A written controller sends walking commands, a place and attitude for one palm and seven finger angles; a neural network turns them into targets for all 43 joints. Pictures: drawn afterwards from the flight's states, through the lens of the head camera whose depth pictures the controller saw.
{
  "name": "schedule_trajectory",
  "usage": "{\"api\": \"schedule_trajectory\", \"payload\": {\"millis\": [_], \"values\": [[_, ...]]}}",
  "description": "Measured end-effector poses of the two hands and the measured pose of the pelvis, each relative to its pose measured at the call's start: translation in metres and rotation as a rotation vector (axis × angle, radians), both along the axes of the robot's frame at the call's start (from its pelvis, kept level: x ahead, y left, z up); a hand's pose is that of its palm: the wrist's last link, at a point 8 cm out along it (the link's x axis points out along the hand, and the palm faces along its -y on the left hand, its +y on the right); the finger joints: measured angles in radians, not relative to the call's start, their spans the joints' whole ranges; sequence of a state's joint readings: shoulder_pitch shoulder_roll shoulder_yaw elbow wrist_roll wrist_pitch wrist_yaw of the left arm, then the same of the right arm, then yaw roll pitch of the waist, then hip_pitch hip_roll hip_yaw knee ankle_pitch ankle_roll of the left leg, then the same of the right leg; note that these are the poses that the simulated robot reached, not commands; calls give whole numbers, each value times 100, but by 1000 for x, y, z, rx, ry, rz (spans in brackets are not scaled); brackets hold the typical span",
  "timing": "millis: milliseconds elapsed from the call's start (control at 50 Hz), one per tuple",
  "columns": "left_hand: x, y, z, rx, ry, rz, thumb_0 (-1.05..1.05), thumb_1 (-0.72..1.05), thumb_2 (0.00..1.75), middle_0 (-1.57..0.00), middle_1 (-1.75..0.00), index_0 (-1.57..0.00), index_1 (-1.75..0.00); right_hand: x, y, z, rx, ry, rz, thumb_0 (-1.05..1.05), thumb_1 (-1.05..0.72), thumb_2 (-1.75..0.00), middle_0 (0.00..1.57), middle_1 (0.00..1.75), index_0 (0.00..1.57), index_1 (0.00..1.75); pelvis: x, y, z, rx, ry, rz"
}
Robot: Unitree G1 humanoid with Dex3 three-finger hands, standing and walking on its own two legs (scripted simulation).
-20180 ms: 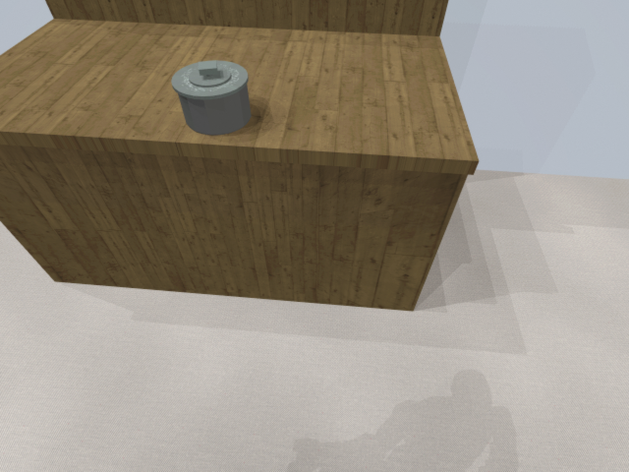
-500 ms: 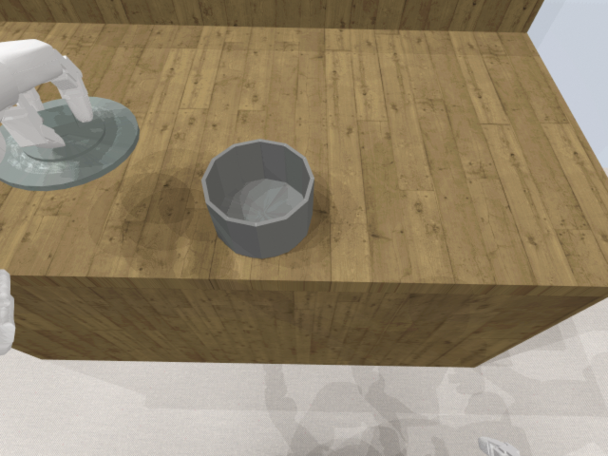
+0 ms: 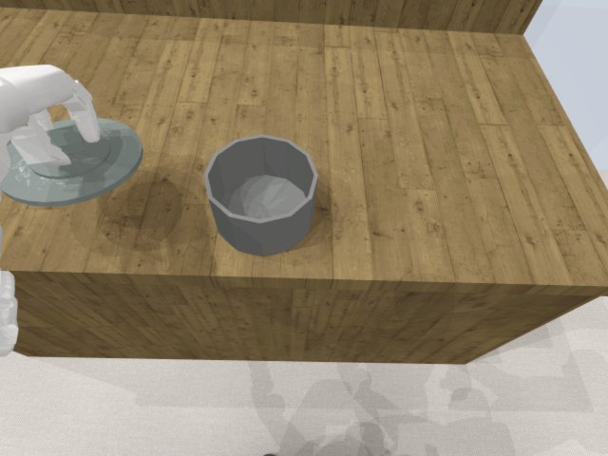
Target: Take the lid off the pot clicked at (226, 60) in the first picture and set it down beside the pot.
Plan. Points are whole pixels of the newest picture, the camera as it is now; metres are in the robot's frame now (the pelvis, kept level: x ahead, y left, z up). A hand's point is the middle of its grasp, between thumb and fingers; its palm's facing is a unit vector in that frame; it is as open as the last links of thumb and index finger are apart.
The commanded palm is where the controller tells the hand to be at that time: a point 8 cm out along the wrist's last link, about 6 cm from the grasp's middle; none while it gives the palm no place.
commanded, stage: lower the lid onto the table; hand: left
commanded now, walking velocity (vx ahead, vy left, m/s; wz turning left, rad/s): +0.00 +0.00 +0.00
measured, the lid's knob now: (64, 140) +0.48 +0.31 +0.11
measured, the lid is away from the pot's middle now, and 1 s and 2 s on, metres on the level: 0.25 0.23 0.25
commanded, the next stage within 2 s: none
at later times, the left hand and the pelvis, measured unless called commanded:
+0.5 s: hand (71, 149) +0.46 +0.29 +0.11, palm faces -0.44 -0.09 -0.89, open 7.1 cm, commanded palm +0.48 +0.30 +0.18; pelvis +0.01 +0.00 +0.00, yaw +0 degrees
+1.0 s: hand (82, 170) +0.46 +0.29 +0.08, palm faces -0.49 -0.11 -0.86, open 7.1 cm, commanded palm +0.49 +0.30 +0.15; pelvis +0.00 -0.01 +0.00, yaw -1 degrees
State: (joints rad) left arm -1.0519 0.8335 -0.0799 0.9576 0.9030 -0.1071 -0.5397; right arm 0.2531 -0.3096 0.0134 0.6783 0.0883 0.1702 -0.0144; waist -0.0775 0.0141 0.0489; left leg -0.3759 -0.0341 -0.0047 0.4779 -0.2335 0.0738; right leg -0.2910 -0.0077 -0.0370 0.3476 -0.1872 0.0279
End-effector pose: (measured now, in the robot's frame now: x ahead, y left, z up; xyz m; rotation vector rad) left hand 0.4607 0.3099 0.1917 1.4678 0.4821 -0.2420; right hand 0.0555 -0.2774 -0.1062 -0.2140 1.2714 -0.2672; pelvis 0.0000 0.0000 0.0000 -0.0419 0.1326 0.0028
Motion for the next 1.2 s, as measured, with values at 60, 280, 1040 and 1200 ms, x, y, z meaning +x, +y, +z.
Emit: {"api": "schedule_trajectory", "payload": {"millis": [60, 280, 1040, 1200], "values": [[3, 1, -3, 14, -2, -9, 1, 28, 71, -63, -90, -72, -93, -7, 1, -1, -2, 20, -10, 1, -91, -90, 20, 30, 20, 30, 2, 2, 0, -1, 6, -2], [11, -7, -11, 2, -17, -49, 1, 28, 71, -63, -90, -72, -93, -14, 7, -4, 16, 53, -26, 1, -91, -90, 20, 30, 20, 30, 7, 7, -1, 1, 24, -3], [6, -12, -59, -23, 56, -27, 1, 29, 71, -63, -89, -72, -93, -23, -18, -3, -43, 59, -60, 1, -91, -90, 20, 30, 20, 30, 5, -8, -5, -3, 51, -23], [7, -3, -69, -26, 75, -7, 1, 29, 71, -63, -89, -71, -93, -34, -13, -5, -46, 77, -83, 1, -91, -90, 21, 30, 20, 30, 4, -5, -8, -6, 66, -29]]}}
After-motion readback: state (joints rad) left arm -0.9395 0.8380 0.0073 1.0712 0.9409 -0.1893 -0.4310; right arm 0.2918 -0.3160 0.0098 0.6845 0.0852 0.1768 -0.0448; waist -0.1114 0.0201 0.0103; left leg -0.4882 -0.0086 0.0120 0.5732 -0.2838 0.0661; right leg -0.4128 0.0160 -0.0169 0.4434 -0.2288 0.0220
